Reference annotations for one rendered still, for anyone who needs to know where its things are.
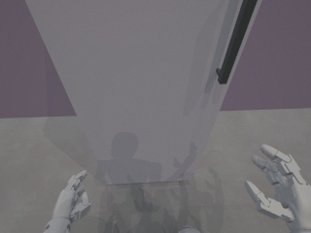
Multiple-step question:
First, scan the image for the robot left hand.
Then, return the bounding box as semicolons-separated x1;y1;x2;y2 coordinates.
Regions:
52;170;91;223

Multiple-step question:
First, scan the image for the robot right hand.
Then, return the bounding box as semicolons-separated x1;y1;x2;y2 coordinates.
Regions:
244;144;311;231

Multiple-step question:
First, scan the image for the fridge door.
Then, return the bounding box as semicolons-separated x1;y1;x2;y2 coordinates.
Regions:
25;0;262;184

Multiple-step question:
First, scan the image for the handle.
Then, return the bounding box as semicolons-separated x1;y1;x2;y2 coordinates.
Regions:
216;0;258;84

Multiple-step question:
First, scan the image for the robot left forearm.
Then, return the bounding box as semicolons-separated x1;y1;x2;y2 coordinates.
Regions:
43;217;71;233

